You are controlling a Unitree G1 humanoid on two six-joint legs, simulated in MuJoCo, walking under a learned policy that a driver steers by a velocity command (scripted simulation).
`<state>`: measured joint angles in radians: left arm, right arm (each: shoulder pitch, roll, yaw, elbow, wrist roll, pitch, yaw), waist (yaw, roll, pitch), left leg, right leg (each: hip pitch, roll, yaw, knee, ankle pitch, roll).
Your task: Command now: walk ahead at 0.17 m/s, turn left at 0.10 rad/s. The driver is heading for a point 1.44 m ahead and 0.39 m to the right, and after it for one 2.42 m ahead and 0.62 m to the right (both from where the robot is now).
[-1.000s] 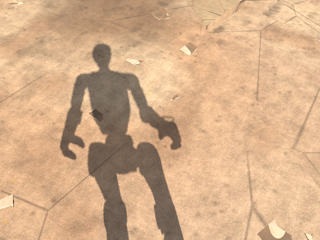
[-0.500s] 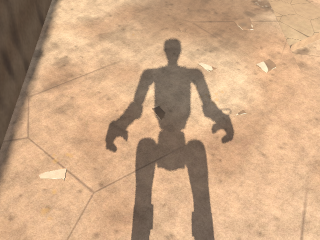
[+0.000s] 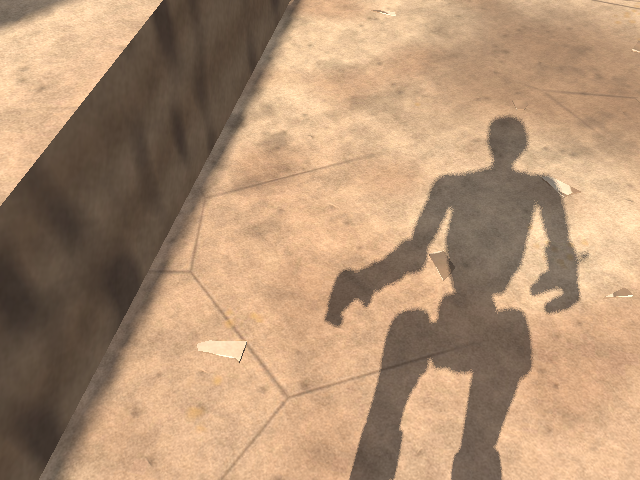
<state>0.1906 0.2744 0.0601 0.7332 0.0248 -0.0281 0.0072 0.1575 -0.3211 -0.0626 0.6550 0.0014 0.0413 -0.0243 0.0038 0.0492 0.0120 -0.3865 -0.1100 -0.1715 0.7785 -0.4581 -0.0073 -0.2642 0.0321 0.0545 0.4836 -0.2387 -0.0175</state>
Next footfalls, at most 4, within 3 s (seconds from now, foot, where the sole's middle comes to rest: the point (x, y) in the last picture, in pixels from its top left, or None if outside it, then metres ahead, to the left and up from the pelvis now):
0.24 left None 0.09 0.14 -0.77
0.70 right None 0.36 -0.19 -0.77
1.22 left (418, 380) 0.71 -0.15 -0.77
1.72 right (525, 304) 0.91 -0.43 -0.77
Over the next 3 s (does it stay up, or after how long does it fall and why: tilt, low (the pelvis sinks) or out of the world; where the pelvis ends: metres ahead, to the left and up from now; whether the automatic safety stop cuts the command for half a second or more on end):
stays up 1.40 -0.33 0.00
